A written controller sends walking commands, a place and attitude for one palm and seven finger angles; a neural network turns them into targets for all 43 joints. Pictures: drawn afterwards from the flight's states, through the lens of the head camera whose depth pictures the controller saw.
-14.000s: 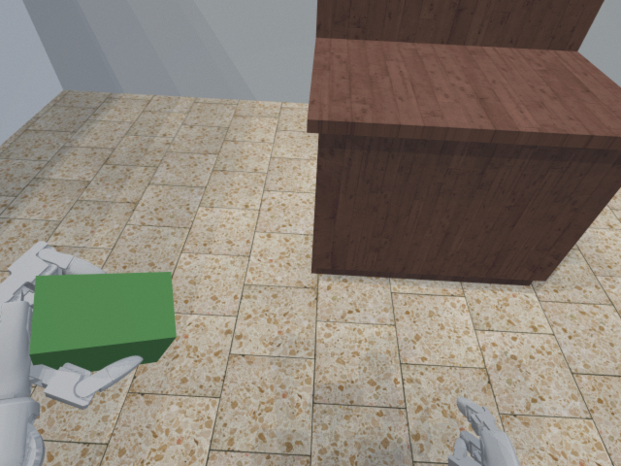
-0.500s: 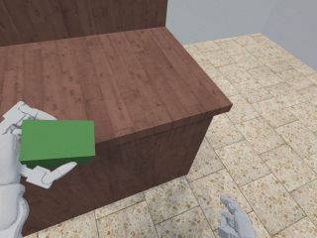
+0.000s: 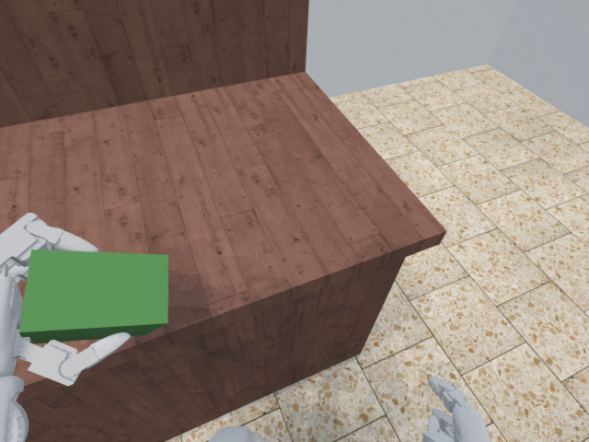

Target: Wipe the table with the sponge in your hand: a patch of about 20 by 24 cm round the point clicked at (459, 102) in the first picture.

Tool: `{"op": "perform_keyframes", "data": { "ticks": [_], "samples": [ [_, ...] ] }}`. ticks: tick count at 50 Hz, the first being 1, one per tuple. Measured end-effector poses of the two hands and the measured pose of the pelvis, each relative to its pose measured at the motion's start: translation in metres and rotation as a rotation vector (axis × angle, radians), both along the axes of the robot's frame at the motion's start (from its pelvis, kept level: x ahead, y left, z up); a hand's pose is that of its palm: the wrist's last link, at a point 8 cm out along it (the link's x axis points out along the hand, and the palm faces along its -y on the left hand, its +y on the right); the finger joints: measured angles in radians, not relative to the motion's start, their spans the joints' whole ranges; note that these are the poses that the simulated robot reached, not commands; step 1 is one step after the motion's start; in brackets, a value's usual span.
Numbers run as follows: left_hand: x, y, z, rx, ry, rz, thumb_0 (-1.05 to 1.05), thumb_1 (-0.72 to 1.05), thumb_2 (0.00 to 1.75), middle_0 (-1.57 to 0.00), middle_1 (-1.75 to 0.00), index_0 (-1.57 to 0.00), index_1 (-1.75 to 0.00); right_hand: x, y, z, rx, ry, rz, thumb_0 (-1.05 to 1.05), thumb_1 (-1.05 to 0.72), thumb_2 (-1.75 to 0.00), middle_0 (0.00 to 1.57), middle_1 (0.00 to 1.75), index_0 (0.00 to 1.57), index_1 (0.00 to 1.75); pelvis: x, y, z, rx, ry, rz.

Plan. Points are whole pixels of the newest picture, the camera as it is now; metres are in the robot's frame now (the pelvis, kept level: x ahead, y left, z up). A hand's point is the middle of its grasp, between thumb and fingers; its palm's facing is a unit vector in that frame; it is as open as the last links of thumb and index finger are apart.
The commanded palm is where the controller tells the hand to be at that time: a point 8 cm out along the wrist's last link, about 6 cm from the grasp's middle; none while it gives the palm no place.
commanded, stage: come to a stop and stand still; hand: left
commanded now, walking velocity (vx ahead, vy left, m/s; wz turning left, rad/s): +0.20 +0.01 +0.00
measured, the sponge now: (116, 299) +0.23 +0.20 +0.15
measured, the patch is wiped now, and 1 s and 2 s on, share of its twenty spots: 0.00 0.00 0.00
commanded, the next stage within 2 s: look again from close up in 1.74 s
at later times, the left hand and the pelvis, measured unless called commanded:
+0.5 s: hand (53, 255) +0.26 +0.26 +0.18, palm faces +0.37 -0.83 -0.42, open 10.7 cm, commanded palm +0.21 +0.30 +0.19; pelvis +0.05 +0.02 +0.01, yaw +0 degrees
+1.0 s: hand (32, 292) +0.23 +0.29 +0.14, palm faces +0.26 -0.84 -0.47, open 10.7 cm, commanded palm +0.17 +0.32 +0.19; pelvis +0.01 +0.05 +0.01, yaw -1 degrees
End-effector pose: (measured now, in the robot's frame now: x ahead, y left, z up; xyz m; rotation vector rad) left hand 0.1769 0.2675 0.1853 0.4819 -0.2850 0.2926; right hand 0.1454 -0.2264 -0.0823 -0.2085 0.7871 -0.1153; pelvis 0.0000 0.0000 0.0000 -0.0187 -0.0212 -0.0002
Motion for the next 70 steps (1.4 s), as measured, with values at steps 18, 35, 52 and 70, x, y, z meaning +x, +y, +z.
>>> {"op": "perform_keyframes", "data": {
  "ticks": [18, 35, 52, 70],
  "samples": [
    [0.054, 0.028, 0.007, -0.036, 0.004, 0.052, -0.01, -0.54, 1.02, -0.66, -1.32, -0.68, -1.31, 0.102, 0.06, 0.028, 0.061, -0.171, 0.109, 0.01, -0.9, -0.9, 0.2, 0.3, 0.2, 0.3, 0.051, 0.021, 0.007, 0.0, -0.014, 0.015],
    [0.049, 0.086, 0.034, 0.083, -0.07, 0.211, -0.01, -0.54, 1.02, -0.67, -1.31, -0.69, -1.31, 0.063, 0.017, 0.02, -0.039, -0.06, 0.113, 0.01, -0.9, -0.9, 0.2, 0.3, 0.2, 0.3, 0.016, 0.013, 0.01, 0.001, -0.003, 0.007],
    [0.021, 0.079, -0.012, 0.055, 0.071, 0.041, -0.01, -0.54, 1.02, -0.67, -1.31, -0.69, -1.31, -0.009, 0.046, 0.014, -0.025, -0.014, 0.006, 0.02, -0.9, -0.9, 0.2, 0.3, 0.2, 0.3, 0.008, 0.047, 0.006, 0.005, -0.022, -0.007],
    [0.044, 0.078, -0.02, -0.058, 0.051, 0.056, -0.01, -0.54, 1.02, -0.67, -1.31, -0.69, -1.3, 0.077, 0.082, 0.039, 0.015, -0.182, 0.128, 0.02, -0.9, -0.9, 0.2, 0.3, 0.21, 0.3, 0.035, 0.055, 0.01, -0.001, -0.004, 0.004]
  ]
}}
